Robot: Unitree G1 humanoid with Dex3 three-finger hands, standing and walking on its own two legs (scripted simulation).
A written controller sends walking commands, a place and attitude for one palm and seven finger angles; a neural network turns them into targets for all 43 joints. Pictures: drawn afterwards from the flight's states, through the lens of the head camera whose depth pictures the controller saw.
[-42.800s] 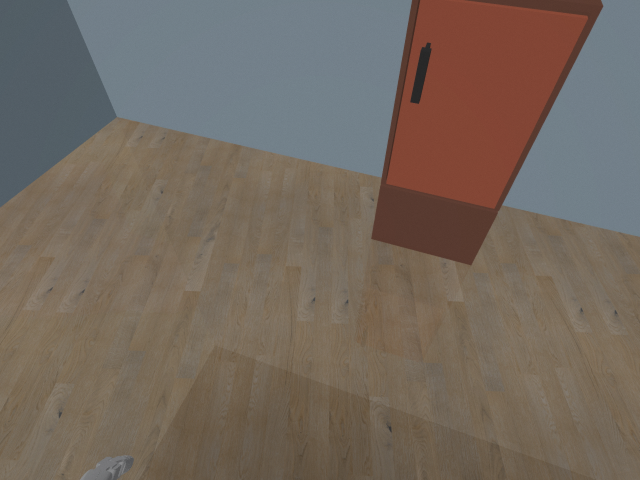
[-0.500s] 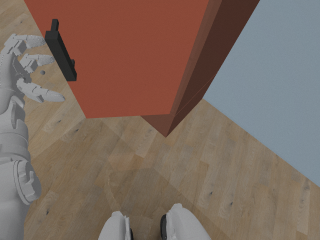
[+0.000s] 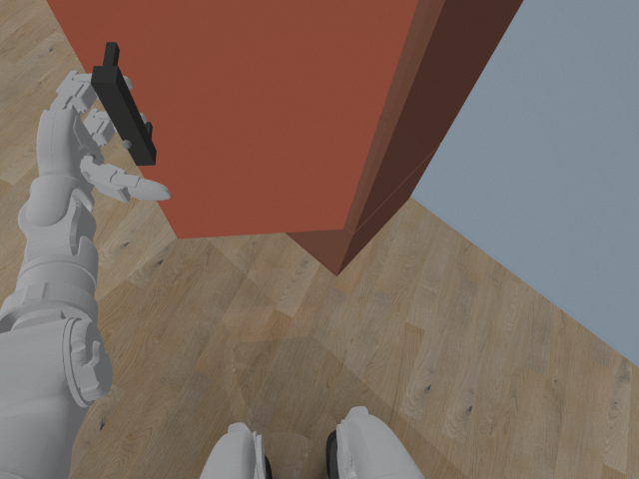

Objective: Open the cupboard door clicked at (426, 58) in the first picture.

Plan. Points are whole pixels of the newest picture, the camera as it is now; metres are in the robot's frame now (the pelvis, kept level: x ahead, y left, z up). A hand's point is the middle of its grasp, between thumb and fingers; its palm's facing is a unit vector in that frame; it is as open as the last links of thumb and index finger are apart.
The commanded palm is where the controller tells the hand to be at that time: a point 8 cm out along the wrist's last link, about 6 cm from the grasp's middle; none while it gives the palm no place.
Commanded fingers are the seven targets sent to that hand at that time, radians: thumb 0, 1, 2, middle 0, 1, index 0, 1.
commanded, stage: slide the fingers in behind the handle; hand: left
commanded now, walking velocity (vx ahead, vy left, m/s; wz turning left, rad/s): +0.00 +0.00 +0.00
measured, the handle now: (130, 108) +0.56 +0.20 +0.06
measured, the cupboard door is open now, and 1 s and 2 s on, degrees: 48 48 61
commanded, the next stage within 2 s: close the thumb around the handle in 0.64 s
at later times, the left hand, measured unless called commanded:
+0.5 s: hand (146, 144) +0.50 +0.17 +0.06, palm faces +0.03 -1.00 -0.03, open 14.0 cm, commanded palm +0.47 +0.22 +0.06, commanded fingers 0.00 -0.50 0.30 -0.30 -1.20 -0.30 -1.20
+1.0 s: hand (141, 147) +0.49 +0.18 +0.07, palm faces +0.02 -1.00 -0.02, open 12.1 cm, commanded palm +0.47 +0.22 +0.06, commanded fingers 0.00 0.28 0.64 -0.36 -1.28 -0.36 -1.28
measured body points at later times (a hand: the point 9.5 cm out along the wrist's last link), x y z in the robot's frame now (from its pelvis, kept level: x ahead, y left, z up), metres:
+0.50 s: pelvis +0.00 -0.01 +0.00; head +0.14 +0.00 +0.43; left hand +0.49 +0.23 +0.07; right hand +0.01 -0.27 -0.11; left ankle -0.01 +0.09 -0.66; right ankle +0.02 -0.12 -0.66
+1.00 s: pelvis +0.00 -0.01 +0.00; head +0.13 +0.00 +0.43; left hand +0.49 +0.23 +0.07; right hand +0.01 -0.28 -0.11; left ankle -0.01 +0.09 -0.66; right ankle +0.02 -0.12 -0.66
